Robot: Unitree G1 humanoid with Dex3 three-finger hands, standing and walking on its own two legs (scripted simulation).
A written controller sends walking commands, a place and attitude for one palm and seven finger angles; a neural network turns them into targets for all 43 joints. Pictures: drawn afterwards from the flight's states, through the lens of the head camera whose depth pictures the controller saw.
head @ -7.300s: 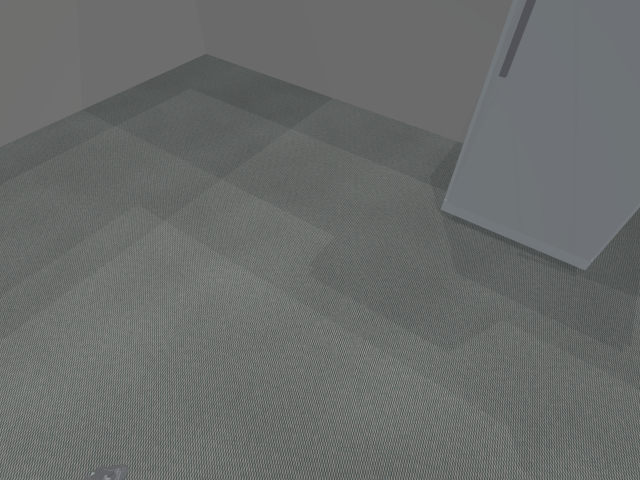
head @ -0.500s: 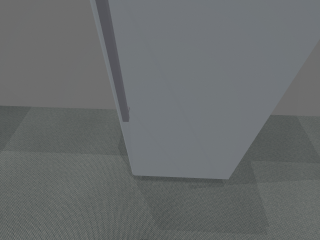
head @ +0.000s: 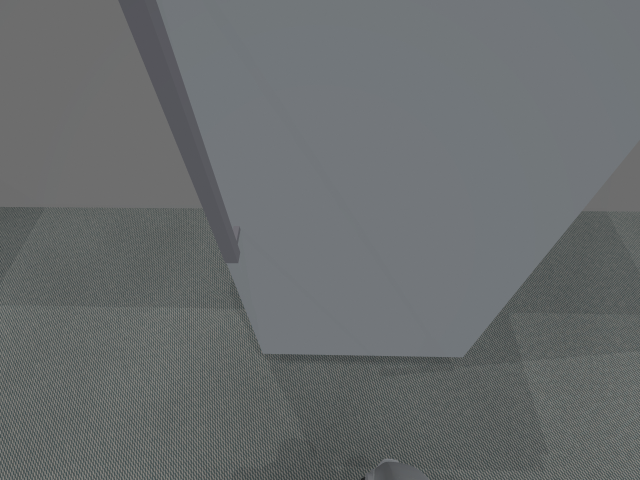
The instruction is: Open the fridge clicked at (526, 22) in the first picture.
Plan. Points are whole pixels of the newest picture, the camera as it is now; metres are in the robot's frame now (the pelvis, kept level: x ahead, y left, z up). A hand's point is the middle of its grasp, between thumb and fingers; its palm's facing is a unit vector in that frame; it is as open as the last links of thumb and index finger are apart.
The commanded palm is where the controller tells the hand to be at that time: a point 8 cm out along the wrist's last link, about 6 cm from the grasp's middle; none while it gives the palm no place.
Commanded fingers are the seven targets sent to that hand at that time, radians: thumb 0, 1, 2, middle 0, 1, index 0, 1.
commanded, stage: come to a stop and stand still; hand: left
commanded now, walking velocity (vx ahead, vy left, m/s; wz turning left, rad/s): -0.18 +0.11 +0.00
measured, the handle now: (196, 134) +0.46 +0.16 +0.17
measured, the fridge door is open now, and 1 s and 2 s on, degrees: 0 0 0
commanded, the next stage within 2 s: look again from close up in 1.74 s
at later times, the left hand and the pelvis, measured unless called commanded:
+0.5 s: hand out of the picture +0.03 +0.20 -0.16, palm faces +0.04 -0.97 -0.25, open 7.3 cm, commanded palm none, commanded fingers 0.00 0.90 0.90 -0.20 -0.30 -0.20 -0.30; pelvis +0.00 +0.01 +0.00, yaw +0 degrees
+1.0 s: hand out of the picture +0.05 +0.20 -0.15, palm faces -0.02 -0.97 -0.24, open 7.3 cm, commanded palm none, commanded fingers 0.00 0.90 0.90 -0.20 -0.30 -0.20 -0.30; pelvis +0.02 +0.02 +0.02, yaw -1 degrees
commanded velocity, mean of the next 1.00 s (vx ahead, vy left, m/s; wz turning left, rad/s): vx -0.02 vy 0.03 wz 0.00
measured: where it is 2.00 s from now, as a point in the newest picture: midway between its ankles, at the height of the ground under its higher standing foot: outside the picture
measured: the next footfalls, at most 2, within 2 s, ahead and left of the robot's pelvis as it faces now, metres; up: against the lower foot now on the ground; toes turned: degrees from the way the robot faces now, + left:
right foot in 0.02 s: +0.10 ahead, -0.10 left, +0.00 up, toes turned -5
left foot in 0.36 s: +0.04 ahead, +0.12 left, +0.00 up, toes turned +5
